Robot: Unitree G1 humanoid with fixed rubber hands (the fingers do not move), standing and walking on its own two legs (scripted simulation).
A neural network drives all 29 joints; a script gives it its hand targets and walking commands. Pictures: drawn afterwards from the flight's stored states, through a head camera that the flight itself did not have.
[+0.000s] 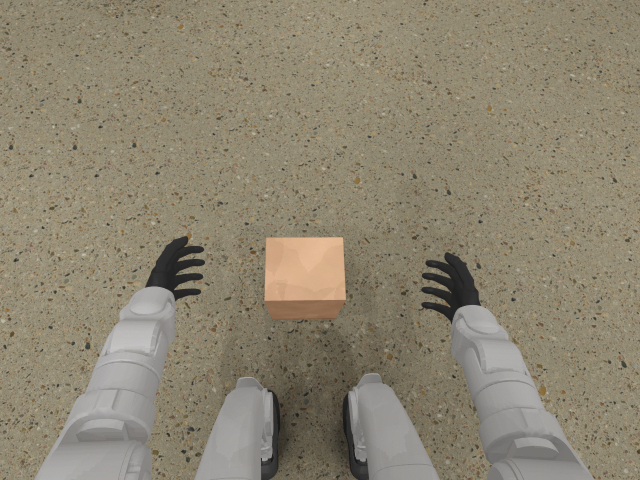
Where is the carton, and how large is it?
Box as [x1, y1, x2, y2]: [265, 237, 345, 319]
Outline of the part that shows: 342,237 266,238 265,302 272,319 335,318 345,300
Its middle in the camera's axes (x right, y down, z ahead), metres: -0.04 +0.11 +0.99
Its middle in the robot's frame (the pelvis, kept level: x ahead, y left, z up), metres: +0.48 -0.01 -0.55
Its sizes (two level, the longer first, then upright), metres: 0.179 0.148 0.265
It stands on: the floor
